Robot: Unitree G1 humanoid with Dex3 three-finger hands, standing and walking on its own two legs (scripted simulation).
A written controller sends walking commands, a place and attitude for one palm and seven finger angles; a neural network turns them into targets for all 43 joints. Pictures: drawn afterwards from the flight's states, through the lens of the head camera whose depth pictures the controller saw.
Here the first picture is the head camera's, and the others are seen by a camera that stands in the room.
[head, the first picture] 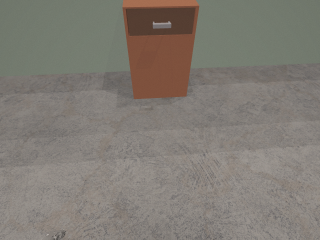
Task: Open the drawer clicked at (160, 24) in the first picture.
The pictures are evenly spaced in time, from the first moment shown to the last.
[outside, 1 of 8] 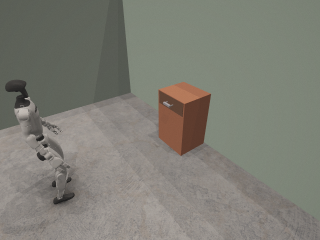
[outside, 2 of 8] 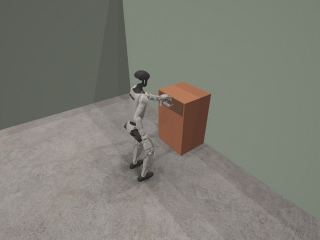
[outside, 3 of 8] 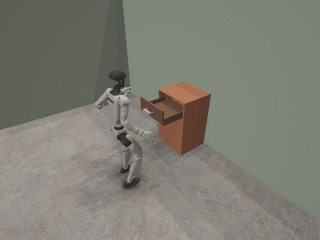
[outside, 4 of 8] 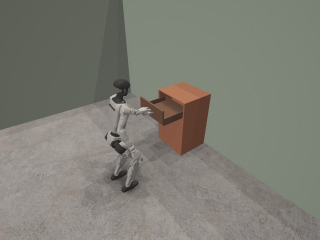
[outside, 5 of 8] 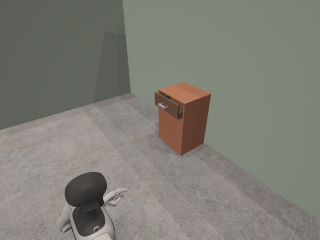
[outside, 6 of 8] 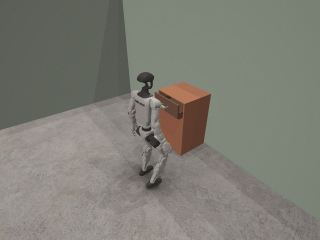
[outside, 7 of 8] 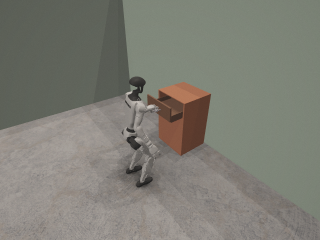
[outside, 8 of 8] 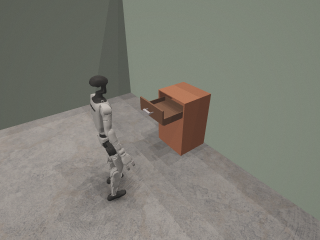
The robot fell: no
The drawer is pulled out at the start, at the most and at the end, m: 0.00 0.30 0.30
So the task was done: yes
